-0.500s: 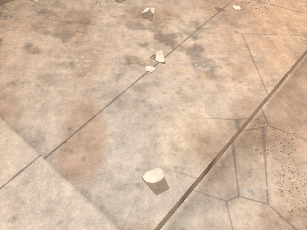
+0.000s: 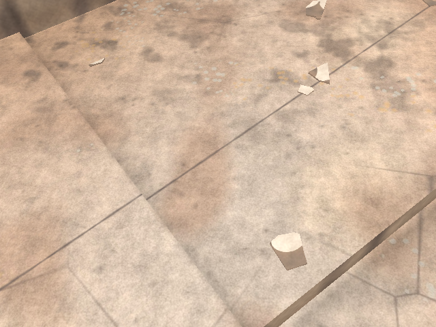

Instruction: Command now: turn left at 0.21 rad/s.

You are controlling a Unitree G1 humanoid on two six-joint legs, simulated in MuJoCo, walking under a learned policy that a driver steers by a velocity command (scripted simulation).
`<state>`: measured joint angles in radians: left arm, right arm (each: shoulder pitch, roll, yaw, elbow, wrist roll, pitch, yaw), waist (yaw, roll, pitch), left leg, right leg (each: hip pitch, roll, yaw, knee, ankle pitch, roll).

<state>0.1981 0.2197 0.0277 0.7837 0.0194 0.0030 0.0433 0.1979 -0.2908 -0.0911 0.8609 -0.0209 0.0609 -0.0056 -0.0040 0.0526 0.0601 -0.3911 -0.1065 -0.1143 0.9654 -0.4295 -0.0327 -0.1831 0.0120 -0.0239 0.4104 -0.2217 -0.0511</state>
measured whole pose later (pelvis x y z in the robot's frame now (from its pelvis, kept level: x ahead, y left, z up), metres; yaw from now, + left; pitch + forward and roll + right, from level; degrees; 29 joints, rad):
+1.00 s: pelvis +0.08 -0.04 +0.00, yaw +1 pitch +0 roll +1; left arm 0.35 0.20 0.04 1.04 0.02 -0.07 0.00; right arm 0.30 -0.23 -0.04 1.07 -0.04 -0.05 0.01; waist 0.00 0.03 0.00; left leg -0.36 0.00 0.01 1.01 -0.35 0.08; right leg -0.14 0.04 -0.07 0.41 -0.27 -0.08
